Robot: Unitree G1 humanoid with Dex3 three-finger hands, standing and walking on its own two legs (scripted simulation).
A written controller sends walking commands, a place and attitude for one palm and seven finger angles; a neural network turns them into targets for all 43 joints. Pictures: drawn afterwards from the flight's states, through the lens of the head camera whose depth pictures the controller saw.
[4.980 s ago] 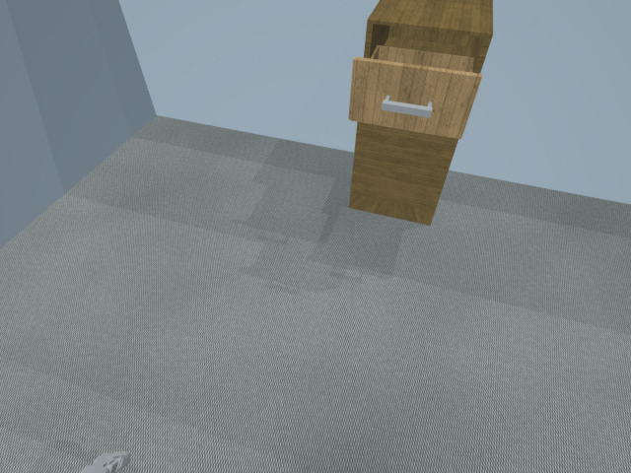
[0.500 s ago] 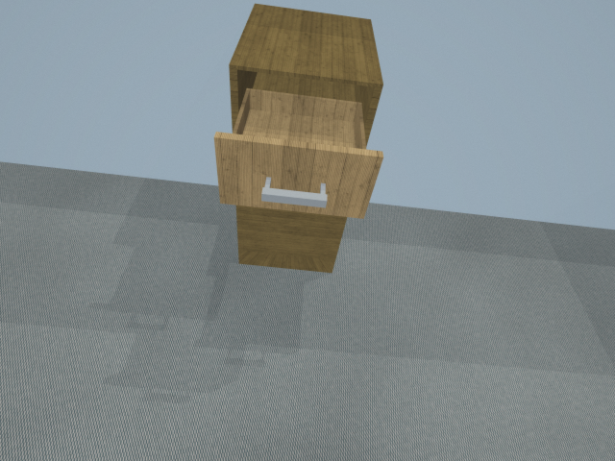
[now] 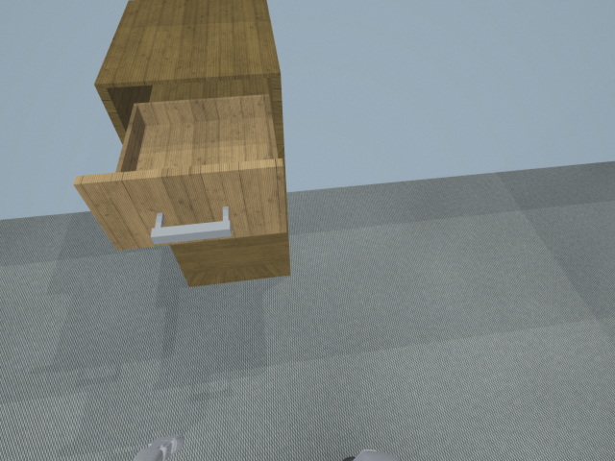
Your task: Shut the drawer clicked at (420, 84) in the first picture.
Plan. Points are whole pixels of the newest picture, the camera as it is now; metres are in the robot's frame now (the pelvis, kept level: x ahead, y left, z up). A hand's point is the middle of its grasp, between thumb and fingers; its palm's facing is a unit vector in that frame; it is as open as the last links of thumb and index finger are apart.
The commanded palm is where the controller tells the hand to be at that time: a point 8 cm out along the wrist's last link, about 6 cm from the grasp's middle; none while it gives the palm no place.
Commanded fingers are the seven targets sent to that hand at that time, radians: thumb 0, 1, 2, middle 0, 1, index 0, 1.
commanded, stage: take the last steps up to it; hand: left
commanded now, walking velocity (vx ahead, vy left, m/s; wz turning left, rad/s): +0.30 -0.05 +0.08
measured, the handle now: (192, 223) +0.51 +0.19 -0.04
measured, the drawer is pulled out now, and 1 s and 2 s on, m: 0.29 0.29 0.29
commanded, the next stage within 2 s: come to a stop and stand still in 0.52 s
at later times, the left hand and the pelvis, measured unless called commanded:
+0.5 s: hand out of the picture +0.06 +0.12 -0.17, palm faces +0.19 -0.97 -0.14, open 7.3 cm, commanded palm none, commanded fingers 0.00 0.90 0.90 -0.20 -0.30 -0.20 -0.30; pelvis +0.15 -0.03 +0.01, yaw +4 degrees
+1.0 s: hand (223, 408) +0.23 +0.13 -0.16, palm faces +0.08 -0.97 -0.25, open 7.3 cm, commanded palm none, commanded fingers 0.00 0.90 0.90 -0.20 -0.30 -0.20 -0.30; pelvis +0.21 -0.06 +0.01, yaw +3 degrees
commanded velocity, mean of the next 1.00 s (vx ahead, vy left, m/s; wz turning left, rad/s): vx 0.07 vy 0.01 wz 0.04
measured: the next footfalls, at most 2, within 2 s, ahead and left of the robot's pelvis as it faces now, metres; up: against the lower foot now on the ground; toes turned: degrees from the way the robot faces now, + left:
left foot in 0.52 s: +0.26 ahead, +0.08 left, +0.00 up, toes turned +11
right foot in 0.88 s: +0.29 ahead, -0.17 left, +0.00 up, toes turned -1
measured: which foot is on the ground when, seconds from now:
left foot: down 0.00-0.02, up 0.04-0.50, down 0.52-0.96, up 0.98-1.00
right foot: down 0.00-0.52, up 0.54-0.86, down 0.88-1.00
